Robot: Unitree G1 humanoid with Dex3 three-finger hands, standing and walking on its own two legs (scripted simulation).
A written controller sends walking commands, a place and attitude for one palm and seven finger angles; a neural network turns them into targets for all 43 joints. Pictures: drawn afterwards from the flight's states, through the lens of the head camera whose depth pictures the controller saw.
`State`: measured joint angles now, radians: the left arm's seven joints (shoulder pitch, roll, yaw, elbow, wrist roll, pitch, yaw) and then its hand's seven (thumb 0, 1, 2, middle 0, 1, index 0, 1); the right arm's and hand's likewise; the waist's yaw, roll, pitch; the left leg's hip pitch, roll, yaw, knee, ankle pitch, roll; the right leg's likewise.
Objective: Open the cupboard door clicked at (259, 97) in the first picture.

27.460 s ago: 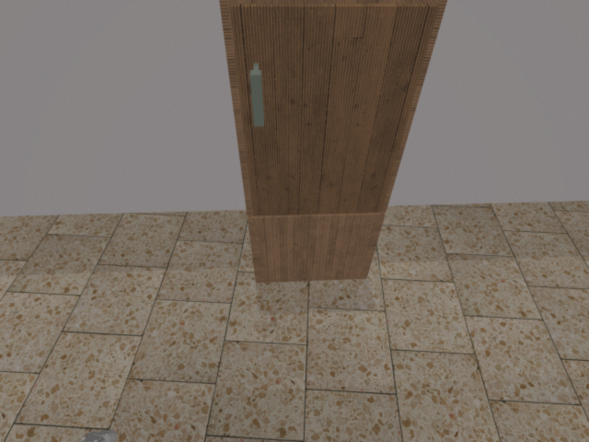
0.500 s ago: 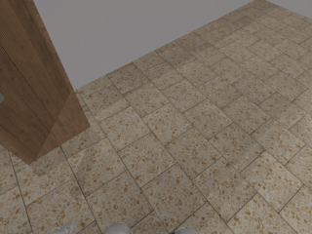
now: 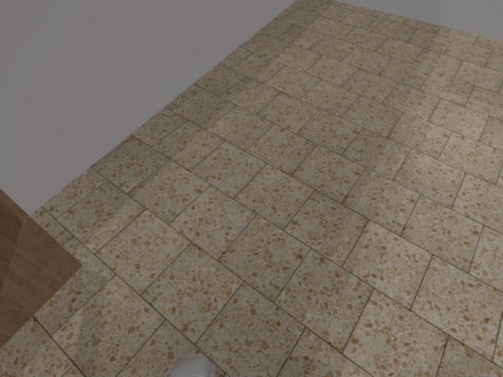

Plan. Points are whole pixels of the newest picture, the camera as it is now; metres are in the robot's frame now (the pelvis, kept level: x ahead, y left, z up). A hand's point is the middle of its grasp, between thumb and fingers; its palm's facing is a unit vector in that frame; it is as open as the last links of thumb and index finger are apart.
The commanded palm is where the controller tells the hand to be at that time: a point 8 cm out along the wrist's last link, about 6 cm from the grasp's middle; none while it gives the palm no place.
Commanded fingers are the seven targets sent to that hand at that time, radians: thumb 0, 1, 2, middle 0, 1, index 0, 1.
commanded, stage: walk to a spot facing it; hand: left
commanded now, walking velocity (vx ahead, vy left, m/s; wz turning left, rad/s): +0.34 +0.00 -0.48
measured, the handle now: out of the picture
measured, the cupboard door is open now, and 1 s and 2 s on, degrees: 42 42 42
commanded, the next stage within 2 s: turn to face it in 1.16 s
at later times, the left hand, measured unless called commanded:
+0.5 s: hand (208, 249) +0.39 +0.12 -0.16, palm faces -0.31 -0.93 -0.21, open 7.4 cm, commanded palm none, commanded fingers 0.00 0.90 0.90 -0.20 -0.30 -0.20 -0.30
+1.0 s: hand (225, 220) +0.48 +0.09 -0.19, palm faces -0.30 -0.93 -0.19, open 7.3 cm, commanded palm none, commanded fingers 0.00 0.90 0.90 -0.20 -0.30 -0.20 -0.30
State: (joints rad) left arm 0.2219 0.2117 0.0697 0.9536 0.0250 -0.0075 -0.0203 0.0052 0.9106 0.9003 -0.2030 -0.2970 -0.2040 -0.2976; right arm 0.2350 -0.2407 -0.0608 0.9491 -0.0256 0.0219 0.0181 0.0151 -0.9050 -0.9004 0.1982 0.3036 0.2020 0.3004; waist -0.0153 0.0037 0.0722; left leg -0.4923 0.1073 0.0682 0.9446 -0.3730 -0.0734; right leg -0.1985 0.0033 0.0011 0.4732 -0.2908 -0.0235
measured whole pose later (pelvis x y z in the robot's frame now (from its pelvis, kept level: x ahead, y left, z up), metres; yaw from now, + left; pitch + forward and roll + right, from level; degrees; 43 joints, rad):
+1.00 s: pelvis +0.42 -0.10 -0.01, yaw -21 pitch +1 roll +1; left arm 0.29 0.21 0.08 1.11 0.02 -0.01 -0.02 0.01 0.92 0.90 -0.20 -0.30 -0.20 -0.30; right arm 0.20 -0.15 -0.04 0.98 -0.05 -0.09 0.00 0.00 -0.91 -0.90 0.20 0.30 0.20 0.30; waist 0.00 -0.04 0.04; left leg -0.31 0.08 0.15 0.56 -0.26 -0.01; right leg -0.41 -0.03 -0.04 1.14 -0.40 -0.03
